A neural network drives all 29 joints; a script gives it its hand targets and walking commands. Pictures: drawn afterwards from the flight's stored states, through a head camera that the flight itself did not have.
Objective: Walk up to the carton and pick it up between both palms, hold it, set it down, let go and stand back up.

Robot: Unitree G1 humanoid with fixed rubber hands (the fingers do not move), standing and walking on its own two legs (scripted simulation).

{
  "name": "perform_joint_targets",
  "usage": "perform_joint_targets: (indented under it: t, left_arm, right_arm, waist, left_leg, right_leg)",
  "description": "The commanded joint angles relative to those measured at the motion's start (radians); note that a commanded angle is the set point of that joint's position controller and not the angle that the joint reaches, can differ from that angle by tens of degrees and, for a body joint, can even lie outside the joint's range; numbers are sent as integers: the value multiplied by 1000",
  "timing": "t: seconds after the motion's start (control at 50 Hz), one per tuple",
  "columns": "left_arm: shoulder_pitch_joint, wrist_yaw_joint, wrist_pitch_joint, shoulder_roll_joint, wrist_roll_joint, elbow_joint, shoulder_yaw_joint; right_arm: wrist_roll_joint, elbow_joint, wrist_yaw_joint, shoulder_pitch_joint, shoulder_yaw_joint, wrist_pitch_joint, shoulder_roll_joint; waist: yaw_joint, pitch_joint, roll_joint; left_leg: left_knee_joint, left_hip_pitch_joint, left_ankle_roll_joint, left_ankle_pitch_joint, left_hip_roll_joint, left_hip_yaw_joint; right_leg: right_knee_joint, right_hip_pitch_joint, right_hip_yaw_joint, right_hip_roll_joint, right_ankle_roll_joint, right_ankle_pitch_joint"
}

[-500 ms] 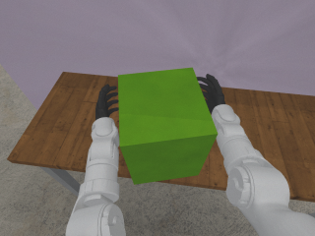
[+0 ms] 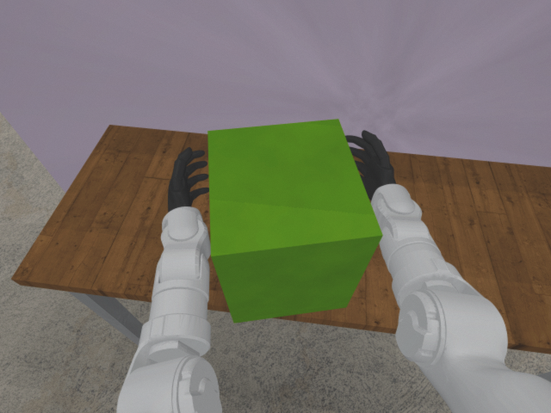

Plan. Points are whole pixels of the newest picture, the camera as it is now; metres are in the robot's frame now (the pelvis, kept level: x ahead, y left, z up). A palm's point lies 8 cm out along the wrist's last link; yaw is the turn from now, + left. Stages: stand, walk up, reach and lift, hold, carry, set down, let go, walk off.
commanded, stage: set down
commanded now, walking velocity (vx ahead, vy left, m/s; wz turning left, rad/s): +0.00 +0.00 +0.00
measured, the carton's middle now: (283, 227) +0.38 +0.04 +0.01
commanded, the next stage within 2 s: none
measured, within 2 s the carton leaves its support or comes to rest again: neither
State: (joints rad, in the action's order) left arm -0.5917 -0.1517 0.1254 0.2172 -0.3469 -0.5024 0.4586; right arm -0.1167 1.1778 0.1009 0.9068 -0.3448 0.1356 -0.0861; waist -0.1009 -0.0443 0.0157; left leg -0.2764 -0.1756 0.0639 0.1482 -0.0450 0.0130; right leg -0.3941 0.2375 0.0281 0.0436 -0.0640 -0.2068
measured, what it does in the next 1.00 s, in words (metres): stands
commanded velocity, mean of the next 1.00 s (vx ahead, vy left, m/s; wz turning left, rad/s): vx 0.00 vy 0.00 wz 0.00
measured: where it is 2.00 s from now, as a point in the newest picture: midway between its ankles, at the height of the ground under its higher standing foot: outside the picture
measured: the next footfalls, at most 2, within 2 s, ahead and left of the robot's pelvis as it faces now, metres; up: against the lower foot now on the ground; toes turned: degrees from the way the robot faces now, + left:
none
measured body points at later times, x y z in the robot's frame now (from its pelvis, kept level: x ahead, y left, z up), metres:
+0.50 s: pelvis +0.00 +0.01 +0.00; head +0.04 +0.01 +0.44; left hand +0.38 +0.19 +0.06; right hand +0.45 -0.11 +0.05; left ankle -0.01 +0.17 -0.75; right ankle +0.00 -0.07 -0.75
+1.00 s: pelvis +0.00 +0.01 -0.01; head +0.05 +0.00 +0.44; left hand +0.37 +0.18 +0.06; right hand +0.46 -0.13 +0.05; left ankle -0.01 +0.17 -0.75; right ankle +0.00 -0.07 -0.75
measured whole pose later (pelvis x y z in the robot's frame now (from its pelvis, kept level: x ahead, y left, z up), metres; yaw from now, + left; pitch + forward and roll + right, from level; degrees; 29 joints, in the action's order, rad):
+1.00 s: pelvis +0.00 +0.01 -0.01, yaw -1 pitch +8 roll -1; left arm -0.64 -0.33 0.09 0.16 -0.12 -0.70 0.16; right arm 0.19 1.39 0.06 0.92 0.02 0.19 -0.32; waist -0.20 0.04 -0.02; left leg -0.44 -0.36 0.07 0.21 -0.08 0.01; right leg -0.39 0.35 0.03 0.08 -0.07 -0.18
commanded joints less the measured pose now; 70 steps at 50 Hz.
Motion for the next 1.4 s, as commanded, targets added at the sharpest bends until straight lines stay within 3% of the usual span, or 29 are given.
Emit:
perform_joint_targets:
  t: [0.0, 0.02, 0.1, 0.12, 0.24, 0.3, 0.32, 0.36, 0.44, 0.58, 0.64, 0.66, 0.72, 0.74, 0.84, 0.88, 0.94, 0.98, 1.04, 1.06, 1.12, 1.14, 1.16, 1.22, 1.24, 1.28, 1.32, 1.36, 1.38]
  left_arm:
    - [-379, 18, -63, 273, -75, 50, -119]
    - [-368, 16, -55, 240, -80, 26, -102]
    - [-360, -38, -68, 133, -26, 35, -145]
    - [-345, -73, -71, 19, -1, 45, -150]
    - [-424, -135, -63, -96, 131, -76, -218]
    - [-466, -143, -76, -101, 187, -149, -264]
    - [-461, -147, -70, -87, 201, -157, -294]
    - [-483, -167, -65, -79, 223, -150, -326]
    - [-426, -181, -66, -56, 247, -166, -391]
    - [-448, -206, -98, -126, 289, -89, -399]
    - [-445, -201, -90, -109, 289, -101, -423]
    - [-400, -198, -81, -126, 288, -103, -410]
    - [-391, -191, -76, -133, 285, -72, -398]
    - [-370, -187, -70, -141, 288, -83, -392]
    - [-360, -180, -59, -133, 292, -59, -404]
    - [-337, -172, -64, -147, 289, -53, -390]
    - [-258, -179, -61, -150, 262, 32, -371]
    - [-348, -170, -64, -181, 266, -34, -343]
    - [-155, -147, -47, -140, 263, 54, -376]
    - [-192, -142, -57, -162, 251, 63, -346]
    - [-165, -134, -62, -166, 234, 101, -335]
    - [-55, -133, -64, -144, 230, 145, -344]
    - [-77, -128, -74, -172, 241, 161, -329]
    - [15, -134, -96, -133, 256, 328, -416]
    - [-32, -135, -88, -165, 250, 294, -389]
    - [-9, -147, -86, -142, 276, 312, -444]
    - [15, -151, -78, -131, 296, 349, -478]
    - [-42, -168, -78, -170, 313, 388, -473]
    - [-9, -170, -64, -163, 298, 322, -480]
  right_arm:
    - [-126, -120, 51, 332, 67, 44, 284]
    - [-148, -98, 42, 311, 23, 38, 249]
    - [-83, -95, 6, 338, 66, 44, 74]
    - [-24, -109, -16, 338, 97, 50, -72]
    - [197, -60, -77, 439, 267, 15, -204]
    - [290, 38, -82, 454, 331, -5, -225]
    - [295, 63, -86, 453, 309, -5, -258]
    - [332, 86, -85, 480, 328, -2, -295]
    - [365, 96, -73, 474, 355, 32, -356]
    - [400, 24, -57, 519, 386, 80, -428]
    - [413, 117, -46, 493, 371, 83, -469]
    - [427, 140, -36, 468, 401, 79, -464]
    - [442, 138, -40, 459, 405, 97, -497]
    - [440, 105, -38, 482, 407, 100, -506]
    - [428, 134, -41, 481, 381, 118, -523]
    - [455, 106, -34, 479, 415, 116, -512]
    - [470, 101, -26, 395, 395, 123, -538]
    - [469, 94, -23, 485, 431, 108, -515]
    - [497, 74, -13, 322, 433, 129, -541]
    - [488, 64, -13, 335, 439, 131, -523]
    - [491, 95, 7, 306, 453, 134, -522]
    - [500, 97, 15, 215, 465, 149, -530]
    - [496, 54, 19, 233, 461, 157, -524]
    - [509, 34, 45, 132, 428, 178, -561]
    - [495, 16, 39, 174, 422, 180, -564]
    - [481, 16, 64, 149, 362, 172, -596]
    - [478, -39, 73, 119, 344, 179, -610]
    - [481, -171, 86, 191, 373, 179, -578]
    - [487, -117, 93, 124, 379, 165, -577]
  waist:
    - [-66, 499, 50]
    - [-45, 451, 62]
    - [-49, 485, 23]
    - [-64, 525, 12]
    - [-80, 572, 12]
    - [-81, 505, 9]
    - [-54, 512, -10]
    - [-72, 544, -54]
    - [-73, 529, -99]
    - [-112, 716, -51]
    - [-71, 679, -60]
    - [-101, 640, -42]
    - [-96, 660, -58]
    - [-104, 667, -17]
    - [-71, 680, -18]
    - [-87, 700, 21]
    - [-73, 711, -9]
    - [-96, 657, 50]
    - [-60, 633, 37]
    - [-65, 649, 61]
    - [-68, 596, 16]
    - [-63, 604, 56]
    - [-72, 621, 71]
    - [-25, 649, 1]
    - [-36, 628, 29]
    - [2, 629, 1]
    - [19, 603, 27]
    - [-23, 642, 49]
    - [8, 534, 78]
  left_leg:
    - [-34, -72, -75, -306, 40, -131]
    - [-31, -78, -76, -289, 44, -134]
    - [-55, -61, -62, -314, 41, -126]
    - [-64, -59, -53, -347, 36, -125]
    - [-99, -192, -41, -244, 34, -116]
    - [-120, -224, -37, -187, 23, -104]
    - [-123, -182, -24, -191, 20, -98]
    - [-160, -113, -10, -217, 5, -91]
    - [-202, -40, 23, -329, -11, -89]
    - [-236, -72, 22, -366, -12, -96]
    - [-228, -55, 30, -398, -20, -81]
    - [-234, -51, 26, -414, -23, -74]
    - [-242, -39, 32, -470, -21, -89]
    - [-245, -56, 27, -493, -15, -96]
    - [-242, -51, 30, -502, -14, -86]
    - [-233, -92, 14, -497, -4, -91]
    - [-228, -71, 18, -516, -3, -81]
    - [-204, -148, -3, -425, 7, -107]
    - [-199, -107, 2, -518, 12, -82]
    - [-188, -107, 0, -507, 11, -82]
    - [-171, -121, 1, -473, 13, -82]
    - [-173, -87, 5, -532, 11, -73]
    - [-164, -108, -7, -505, 14, -78]
    - [-159, -62, 8, -507, 10, -51]
    - [-175, -59, 1, -495, 11, -59]
    - [-155, -52, -4, -350, 11, -51]
    - [-138, -28, -17, -256, 11, -41]
    - [-140, -58, -34, -206, 17, -62]
    - [-128, -83, -44, -122, 19, -50]
  right_leg:
    - [87, -161, 21, -17, 61, 314]
    - [95, -141, 31, -13, 58, 280]
    - [98, -84, 28, -3, 40, 276]
    - [85, -76, 20, 12, 37, 279]
    - [45, -103, -36, 15, 38, 356]
    - [57, -55, -47, 17, 21, 250]
    - [63, -19, -36, 30, 11, 216]
    - [66, 66, -32, 44, -20, 158]
    - [67, 127, -13, 58, -49, 187]
    - [16, 79, -12, 67, -33, 250]
    - [17, 93, 4, 77, -33, 262]
    - [12, 90, 6, 81, -37, 248]
    - [6, 67, -4, 74, -34, 303]
    - [7, 57, 2, 77, -32, 335]
    - [3, 7, -12, 70, -30, 379]
    - [-19, -52, -21, 76, -12, 442]
    - [-18, -87, -13, 76, -11, 489]
    - [-14, -104, -27, 66, 0, 461]
    - [-26, -199, -26, 66, 9, 633]
    - [-30, -227, -35, 64, 18, 639]
    - [-19, -219, -38, 55, 10, 597]
    - [-24, -252, -21, 69, 13, 651]
    - [-23, -250, -33, 61, 18, 639]
    - [-22, -252, -11, 66, 3, 608]
    - [-19, -197, -15, 59, 3, 553]
    - [5, -126, 2, 62, -8, 376]
    - [10, -93, 10, 53, -9, 307]
    - [4, -86, 1, 50, -2, 227]
    - [13, -68, -9, 45, 0, 163]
